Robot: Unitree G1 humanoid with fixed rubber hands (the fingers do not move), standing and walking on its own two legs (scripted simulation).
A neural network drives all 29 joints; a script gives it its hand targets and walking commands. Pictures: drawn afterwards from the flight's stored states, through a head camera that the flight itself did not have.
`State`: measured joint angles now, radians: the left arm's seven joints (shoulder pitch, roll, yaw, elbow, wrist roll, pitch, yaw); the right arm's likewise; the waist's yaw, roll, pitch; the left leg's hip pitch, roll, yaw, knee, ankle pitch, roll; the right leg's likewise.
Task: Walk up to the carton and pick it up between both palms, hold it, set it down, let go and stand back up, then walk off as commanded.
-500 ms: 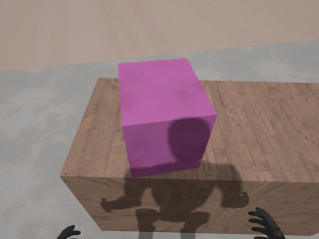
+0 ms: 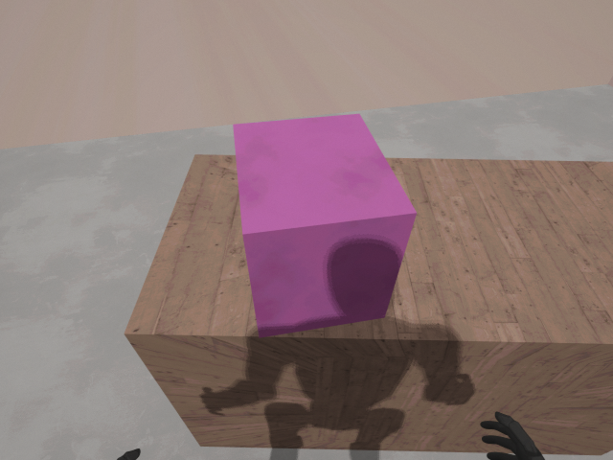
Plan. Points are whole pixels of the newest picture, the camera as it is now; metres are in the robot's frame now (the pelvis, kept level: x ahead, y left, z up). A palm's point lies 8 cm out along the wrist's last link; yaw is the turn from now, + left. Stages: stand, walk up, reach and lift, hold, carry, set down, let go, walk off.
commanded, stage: stand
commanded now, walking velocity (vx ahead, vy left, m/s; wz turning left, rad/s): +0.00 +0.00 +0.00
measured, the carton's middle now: (310, 223) +0.47 +0.05 +0.03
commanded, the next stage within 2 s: walk off in 1.04 s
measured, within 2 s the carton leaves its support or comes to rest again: neither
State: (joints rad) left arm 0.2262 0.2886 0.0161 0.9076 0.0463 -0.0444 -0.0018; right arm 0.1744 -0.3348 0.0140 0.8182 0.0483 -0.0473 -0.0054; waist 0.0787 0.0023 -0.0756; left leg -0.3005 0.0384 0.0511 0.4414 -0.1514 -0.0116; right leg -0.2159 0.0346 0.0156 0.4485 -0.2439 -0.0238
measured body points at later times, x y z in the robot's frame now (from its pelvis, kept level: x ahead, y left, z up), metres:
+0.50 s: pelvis -0.01 +0.00 +0.00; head -0.03 +0.00 +0.45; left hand +0.06 +0.29 -0.12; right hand +0.15 -0.27 -0.10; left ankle +0.05 +0.12 -0.74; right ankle +0.00 -0.11 -0.74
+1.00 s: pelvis -0.01 +0.00 +0.00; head -0.03 +0.00 +0.45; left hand +0.06 +0.29 -0.12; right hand +0.14 -0.27 -0.11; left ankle +0.05 +0.12 -0.74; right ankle +0.00 -0.11 -0.74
